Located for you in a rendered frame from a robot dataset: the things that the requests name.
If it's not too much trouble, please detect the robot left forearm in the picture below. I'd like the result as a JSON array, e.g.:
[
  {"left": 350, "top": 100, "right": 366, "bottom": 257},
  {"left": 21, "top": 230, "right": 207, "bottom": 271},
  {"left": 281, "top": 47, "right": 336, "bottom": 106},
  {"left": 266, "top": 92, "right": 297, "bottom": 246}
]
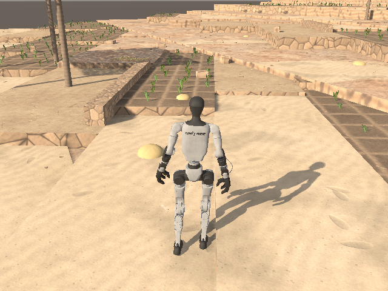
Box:
[{"left": 158, "top": 146, "right": 171, "bottom": 172}]

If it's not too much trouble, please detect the left robot foot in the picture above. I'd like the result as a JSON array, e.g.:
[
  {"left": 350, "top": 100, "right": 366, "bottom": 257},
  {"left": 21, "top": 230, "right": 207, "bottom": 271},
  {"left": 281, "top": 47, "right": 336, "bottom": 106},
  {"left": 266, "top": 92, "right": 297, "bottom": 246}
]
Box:
[{"left": 173, "top": 240, "right": 183, "bottom": 255}]

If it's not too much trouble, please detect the left robot upper arm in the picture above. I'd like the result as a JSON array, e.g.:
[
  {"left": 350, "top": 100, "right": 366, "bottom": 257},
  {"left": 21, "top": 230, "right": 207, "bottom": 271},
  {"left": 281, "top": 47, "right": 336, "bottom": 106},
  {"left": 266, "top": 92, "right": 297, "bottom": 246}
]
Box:
[{"left": 166, "top": 122, "right": 183, "bottom": 156}]

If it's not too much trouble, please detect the right robot thigh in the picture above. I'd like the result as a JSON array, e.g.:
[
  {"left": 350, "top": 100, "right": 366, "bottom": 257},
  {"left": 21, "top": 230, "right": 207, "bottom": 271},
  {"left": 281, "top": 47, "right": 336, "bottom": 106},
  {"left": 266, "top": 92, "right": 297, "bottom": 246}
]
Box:
[{"left": 200, "top": 169, "right": 214, "bottom": 212}]

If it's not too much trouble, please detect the robot right forearm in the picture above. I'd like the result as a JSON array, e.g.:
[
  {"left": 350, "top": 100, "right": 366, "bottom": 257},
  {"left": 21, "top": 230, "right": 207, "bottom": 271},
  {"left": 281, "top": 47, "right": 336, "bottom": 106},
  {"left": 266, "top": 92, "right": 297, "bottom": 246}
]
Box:
[{"left": 217, "top": 149, "right": 229, "bottom": 179}]

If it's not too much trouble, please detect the robot left hand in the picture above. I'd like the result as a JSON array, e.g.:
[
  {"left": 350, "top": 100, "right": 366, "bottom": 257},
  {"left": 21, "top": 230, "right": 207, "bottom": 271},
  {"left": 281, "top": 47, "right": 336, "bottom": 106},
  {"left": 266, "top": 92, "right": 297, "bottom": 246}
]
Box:
[{"left": 156, "top": 170, "right": 170, "bottom": 184}]

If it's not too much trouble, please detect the robot right hand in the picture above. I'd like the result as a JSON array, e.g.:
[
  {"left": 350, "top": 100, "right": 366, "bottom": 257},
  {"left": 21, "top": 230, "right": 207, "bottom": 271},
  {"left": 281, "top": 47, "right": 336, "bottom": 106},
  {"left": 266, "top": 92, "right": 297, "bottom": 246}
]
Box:
[{"left": 216, "top": 177, "right": 231, "bottom": 194}]

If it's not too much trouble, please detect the right robot upper arm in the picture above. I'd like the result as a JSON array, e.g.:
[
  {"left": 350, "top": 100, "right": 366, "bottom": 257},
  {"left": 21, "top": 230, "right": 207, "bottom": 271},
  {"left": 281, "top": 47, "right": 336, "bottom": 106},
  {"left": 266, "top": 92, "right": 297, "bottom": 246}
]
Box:
[{"left": 209, "top": 123, "right": 223, "bottom": 158}]

